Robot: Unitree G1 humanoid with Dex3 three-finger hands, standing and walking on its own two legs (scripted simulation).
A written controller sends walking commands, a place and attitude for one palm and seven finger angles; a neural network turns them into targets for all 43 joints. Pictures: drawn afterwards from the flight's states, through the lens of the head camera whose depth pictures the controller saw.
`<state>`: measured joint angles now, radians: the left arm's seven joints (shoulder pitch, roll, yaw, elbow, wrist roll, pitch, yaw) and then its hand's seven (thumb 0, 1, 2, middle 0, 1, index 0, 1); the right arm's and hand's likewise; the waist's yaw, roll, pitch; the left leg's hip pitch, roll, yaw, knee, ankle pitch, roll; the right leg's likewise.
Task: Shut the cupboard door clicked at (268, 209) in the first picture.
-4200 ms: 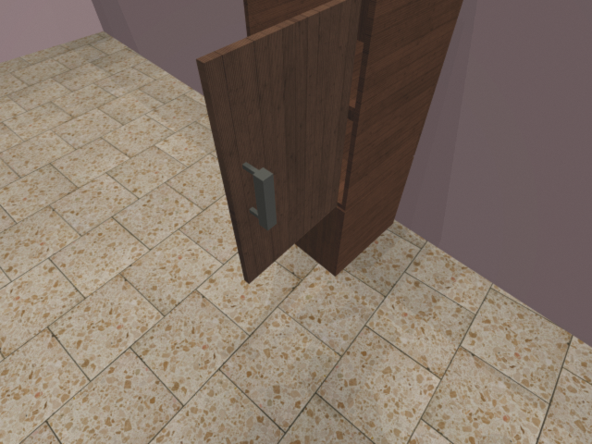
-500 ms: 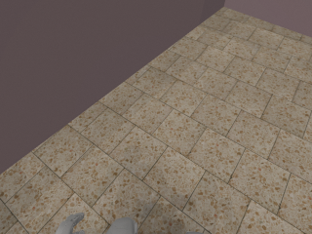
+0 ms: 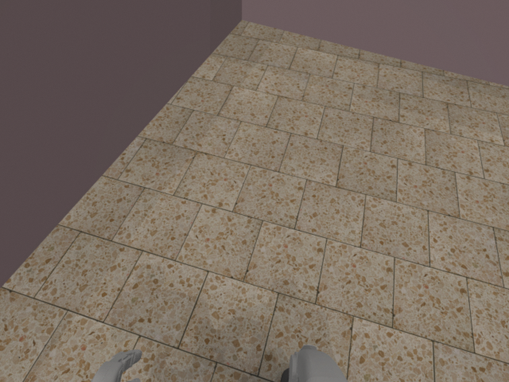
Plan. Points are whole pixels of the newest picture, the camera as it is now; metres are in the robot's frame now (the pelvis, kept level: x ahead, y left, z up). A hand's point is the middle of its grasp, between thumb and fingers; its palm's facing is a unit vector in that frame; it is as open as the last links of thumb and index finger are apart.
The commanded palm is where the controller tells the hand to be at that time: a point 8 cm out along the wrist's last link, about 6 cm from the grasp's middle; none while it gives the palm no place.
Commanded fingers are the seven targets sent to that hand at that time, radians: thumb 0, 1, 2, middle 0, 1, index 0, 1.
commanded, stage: walk around to get in front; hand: left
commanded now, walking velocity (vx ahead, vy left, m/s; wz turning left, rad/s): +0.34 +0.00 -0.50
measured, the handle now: out of the picture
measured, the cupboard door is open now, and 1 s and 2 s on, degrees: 93 93 93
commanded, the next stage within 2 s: walk to a spot facing it in 0.82 s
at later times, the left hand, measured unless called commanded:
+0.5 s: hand (191, 315) +0.25 +0.13 -0.17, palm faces -0.10 -0.98 -0.19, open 7.3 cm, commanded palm none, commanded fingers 0.00 0.90 0.90 -0.20 -0.30 -0.20 -0.30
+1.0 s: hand (257, 172) +0.61 +0.01 -0.17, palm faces -0.37 -0.90 -0.22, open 7.4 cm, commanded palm none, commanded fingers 0.00 0.90 0.90 -0.20 -0.30 -0.20 -0.30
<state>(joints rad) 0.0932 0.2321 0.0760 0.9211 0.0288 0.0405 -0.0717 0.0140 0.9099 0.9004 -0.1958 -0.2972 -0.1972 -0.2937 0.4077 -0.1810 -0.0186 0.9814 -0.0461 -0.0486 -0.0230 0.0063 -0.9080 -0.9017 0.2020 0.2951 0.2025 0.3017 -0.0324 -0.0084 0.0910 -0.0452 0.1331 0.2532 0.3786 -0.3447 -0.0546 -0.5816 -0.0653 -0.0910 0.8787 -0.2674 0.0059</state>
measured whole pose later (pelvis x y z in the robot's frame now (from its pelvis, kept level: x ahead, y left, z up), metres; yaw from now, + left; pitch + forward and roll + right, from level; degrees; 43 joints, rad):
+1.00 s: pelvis +0.43 -0.13 -0.02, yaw -19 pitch +0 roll +2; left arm 0.09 0.22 0.06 0.99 0.03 -0.05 -0.03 0.01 0.91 0.90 -0.20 -0.30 -0.20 -0.29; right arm 0.46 -0.19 -0.04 1.12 -0.03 -0.03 -0.01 0.01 -0.92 -0.90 0.20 0.29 0.20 0.30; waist -0.05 -0.02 0.08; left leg -0.07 0.12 0.22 0.59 -0.44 -0.05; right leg -0.41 -0.06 -0.12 0.58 -0.18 -0.04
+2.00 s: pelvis +0.58 -0.25 +0.00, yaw +16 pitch +2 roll +3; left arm 0.24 0.18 0.02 0.90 0.02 -0.01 0.02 0.01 0.90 0.90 -0.20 -0.30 -0.20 -0.29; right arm 0.08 -0.26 -0.08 0.91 -0.02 0.09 0.03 0.01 -0.91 -0.90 0.20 0.29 0.20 0.30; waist 0.00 -0.02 0.12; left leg -0.47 0.02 0.06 0.95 -0.42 -0.08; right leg -0.18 -0.11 -0.20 0.50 -0.33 -0.02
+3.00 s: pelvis +0.64 -0.29 -0.01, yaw +54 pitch +1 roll +0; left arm 0.18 0.27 0.07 0.93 0.01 0.07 0.02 0.01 0.91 0.90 -0.20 -0.30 -0.20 -0.29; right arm 0.11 -0.22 -0.06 0.89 -0.03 0.04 0.01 0.01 -0.91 -0.90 0.20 0.29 0.20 0.30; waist 0.01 -0.05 0.12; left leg -0.31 0.00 0.03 0.59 -0.31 0.02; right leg -0.47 -0.10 -0.07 1.09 -0.50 0.08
